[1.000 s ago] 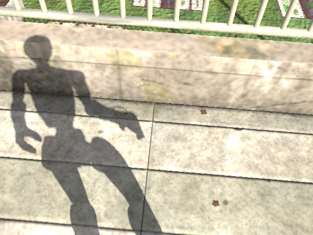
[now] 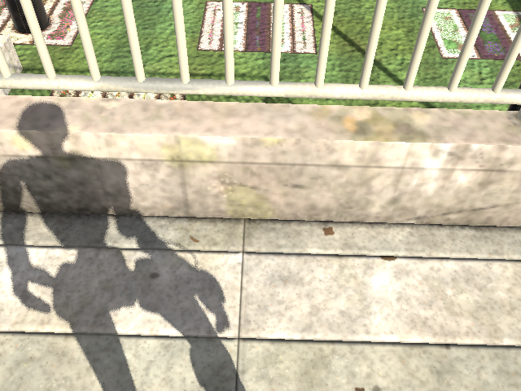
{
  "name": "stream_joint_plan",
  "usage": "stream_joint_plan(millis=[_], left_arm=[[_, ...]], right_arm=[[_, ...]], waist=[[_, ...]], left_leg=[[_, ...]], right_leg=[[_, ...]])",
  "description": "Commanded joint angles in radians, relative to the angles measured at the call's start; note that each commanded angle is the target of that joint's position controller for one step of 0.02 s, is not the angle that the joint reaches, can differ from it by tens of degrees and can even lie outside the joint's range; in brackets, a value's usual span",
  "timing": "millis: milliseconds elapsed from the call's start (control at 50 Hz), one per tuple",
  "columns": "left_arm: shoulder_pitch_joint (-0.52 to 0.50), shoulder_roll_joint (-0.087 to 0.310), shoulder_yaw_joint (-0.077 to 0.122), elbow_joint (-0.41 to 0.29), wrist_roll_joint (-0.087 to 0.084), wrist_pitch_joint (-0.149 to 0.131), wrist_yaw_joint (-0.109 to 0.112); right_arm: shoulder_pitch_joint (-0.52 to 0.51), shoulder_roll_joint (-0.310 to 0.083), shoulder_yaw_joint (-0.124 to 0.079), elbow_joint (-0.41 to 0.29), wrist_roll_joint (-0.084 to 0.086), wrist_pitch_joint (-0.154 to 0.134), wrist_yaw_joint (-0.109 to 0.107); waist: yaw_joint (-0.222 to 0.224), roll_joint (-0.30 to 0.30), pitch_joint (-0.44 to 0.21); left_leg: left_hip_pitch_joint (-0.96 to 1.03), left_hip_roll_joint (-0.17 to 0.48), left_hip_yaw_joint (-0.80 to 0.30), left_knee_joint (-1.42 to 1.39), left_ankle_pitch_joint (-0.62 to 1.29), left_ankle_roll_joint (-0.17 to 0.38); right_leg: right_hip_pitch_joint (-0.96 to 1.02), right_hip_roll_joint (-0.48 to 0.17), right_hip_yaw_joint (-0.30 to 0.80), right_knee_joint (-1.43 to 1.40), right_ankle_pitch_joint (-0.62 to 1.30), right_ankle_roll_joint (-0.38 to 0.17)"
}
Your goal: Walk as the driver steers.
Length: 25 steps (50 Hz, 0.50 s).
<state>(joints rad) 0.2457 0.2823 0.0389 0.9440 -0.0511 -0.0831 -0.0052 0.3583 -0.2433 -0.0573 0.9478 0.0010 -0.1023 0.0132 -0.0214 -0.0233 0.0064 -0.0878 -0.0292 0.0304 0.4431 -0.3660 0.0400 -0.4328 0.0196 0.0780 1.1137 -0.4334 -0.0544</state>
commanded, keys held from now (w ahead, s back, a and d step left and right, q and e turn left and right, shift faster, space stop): no key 1.00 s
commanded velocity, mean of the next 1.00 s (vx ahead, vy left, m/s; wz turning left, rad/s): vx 0.08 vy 0.00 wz -0.04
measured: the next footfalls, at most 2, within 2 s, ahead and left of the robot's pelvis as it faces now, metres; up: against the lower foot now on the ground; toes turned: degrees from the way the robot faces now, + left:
right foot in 0.24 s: +0.26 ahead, -0.12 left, +0.00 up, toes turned -3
left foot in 0.56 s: +0.21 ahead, +0.11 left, +0.00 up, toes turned -1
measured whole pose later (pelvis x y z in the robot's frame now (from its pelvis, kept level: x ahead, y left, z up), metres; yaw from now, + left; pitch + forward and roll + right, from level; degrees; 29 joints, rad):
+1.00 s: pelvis +0.20 -0.01 +0.00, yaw -2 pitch -1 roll +0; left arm 0.14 0.23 0.03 1.03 0.00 0.00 0.02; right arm 0.23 -0.20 -0.03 1.04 0.00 -0.02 -0.04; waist 0.00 0.00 0.04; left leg -0.16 0.01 0.01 0.49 -0.31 -0.01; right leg -0.26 0.02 -0.02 0.49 -0.22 -0.03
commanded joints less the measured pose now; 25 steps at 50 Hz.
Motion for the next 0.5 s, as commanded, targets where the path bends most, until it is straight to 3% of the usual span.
stream_joint_plan(millis=[20, 60, 100, 140, 180, 220, 240, 260, 280, 300, 320, 340, 380, 420, 500], left_arm=[[-0.158, 0.061, 0.017, -0.115, 0.007, -0.02, -0.013], [-0.167, 0.016, 0.002, -0.132, 0.03, -0.009, -0.029], [-0.266, -0.038, -0.022, -0.169, 0.046, -0.006, -0.035], [-0.258, 0.003, -0.012, -0.179, 0.038, 0.001, -0.034], [-0.173, 0.076, 0.012, -0.16, 0.04, 0.008, -0.027], [-0.024, 0.126, 0.041, -0.103, 0.054, 0.012, -0.016], [0.031, 0.173, 0.053, -0.091, 0.064, 0.016, -0.004], [0.083, 0.21, 0.05, -0.084, 0.096, 0.025, 0.003], [0.082, 0.126, 0.024, -0.077, 0.084, 0.027, -0.009], [-0.038, 0.115, 0.021, -0.096, 0.053, 0.025, -0.017], [-0.128, 0.084, 0.015, -0.112, 0.044, 0.025, -0.017], [-0.182, 0.057, 0.003, -0.117, 0.05, 0.023, -0.017], [-0.238, 0.066, 0.006, -0.113, 0.073, 0.026, -0.015], [-0.234, 0.07, 0.009, -0.103, 0.084, 0.029, -0.006], [-0.231, 0.091, 0.014, -0.09, 0.063, 0.045, 0.016]], right_arm=[[0.078, -0.073, -0.001, -0.008, -0.007, 0.007, -0.005], [0.001, -0.089, 0.004, -0.03, -0.005, 0.02, -0.019], [0.004, -0.133, 0.001, -0.024, -0.001, 0.029, -0.038], [0.056, -0.171, -0.006, 0.005, -0.002, 0.031, -0.044], [0.008, -0.18, -0.011, 0.002, 0.011, 0.024, -0.045], [-0.024, -0.166, -0.009, -0.001, 0.016, 0.029, -0.042], [0.011, -0.15, -0.003, -0.003, -0.002, 0.028, -0.038], [0.168, -0.035, 0.031, 0.01, -0.021, 0.031, -0.029], [0.204, -0.032, 0.031, 0.047, -0.001, 0.036, -0.02], [0.146, -0.094, 0.012, 0.029, 0.021, 0.047, -0.019], [0.064, -0.102, 0.008, 0.01, 0.024, 0.059, -0.029], [0.02, -0.102, 0.002, 0.005, 0.016, 0.076, -0.044], [0.025, -0.088, -0.002, 0.003, 0.003, 0.108, -0.065], [0.023, -0.066, 0.003, 0.004, -0.004, 0.116, -0.077], [-0.01, -0.073, 0.001, 0.008, -0.011, 0.125, -0.069]], waist=[[-0.025, 0.103, 0.09], [0.009, 0.104, 0.084], [-0.019, 0.103, 0.082], [-0.011, 0.153, 0.045], [0.054, 0.177, 0.002], [0.139, 0.134, -0.078], [0.148, 0.052, -0.137], [0.081, -0.172, -0.307], [0.076, -0.161, -0.431], [0.052, -0.099, -0.272], [0.038, -0.05, -0.146], [0.021, -0.008, -0.075], [-0.022, -0.054, -0.033], [-0.025, -0.085, -0.051], [-0.029, -0.081, -0.082]], left_leg=[[0.294, 0.304, -0.235, -0.187, 0.717, 0.125], [0.127, 0.231, -0.109, -0.228, 0.817, 0.109], [-0.016, 0.17, -0.021, -0.246, 0.835, 0.097], [-0.017, 0.196, -0.033, -0.228, 0.863, 0.095], [0.02, 0.218, -0.043, -0.15, 0.928, 0.07], [0.041, 0.182, -0.027, 0.048, 0.942, 0.025], [-0.063, 0.129, -0.006, 0.222, 0.723, -0.015], [-0.294, 0.008, -0.002, 0.611, -0.004, -0.07], [-0.273, -0.026, -0.153, 0.777, -0.316, -0.09], [-0.323, 0.019, -0.156, 0.823, -0.299, -0.092], [-0.374, 0.052, -0.117, 0.808, -0.253, -0.088], [-0.356, 0.08, -0.107, 0.746, -0.202, -0.09], [-0.232, 0.099, -0.093, 0.588, -0.138, -0.092], [-0.173, 0.092, -0.072, 0.445, -0.13, -0.094], [-0.051, 0.078, -0.044, 0.21, 0.08, -0.073]], right_leg=[[-0.475, -0.069, 0.036, 0.02, 0.092, -0.026], [-0.302, -0.061, -0.083, -0.162, 0.212, 0.019], [-0.099, -0.031, -0.165, -0.395, 0.35, 0.056], [0.032, 0.002, -0.162, -0.49, 0.441, 0.054], [0.128, 0.017, -0.126, -0.549, 0.47, 0.015], [0.303, 0.031, -0.121, -0.629, 0.563, -0.037], [0.469, -0.071, -0.029, -0.602, 0.873, -0.071], [0.737, -0.355, 0.288, -0.562, 1.214, -0.267], [0.685, -0.417, 0.456, -0.663, 1.149, -0.35], [0.516, -0.375, 0.366, -0.719, 0.897, -0.318], [0.387, -0.327, 0.29, -0.769, 0.674, -0.265], [0.25, -0.289, 0.229, -0.819, 0.545, -0.224], [0.071, -0.222, 0.141, -0.876, 0.375, -0.173], [0.038, -0.201, 0.109, -0.889, 0.333, -0.178], [0.006, -0.195, 0.113, -0.915, 0.01, -0.148]])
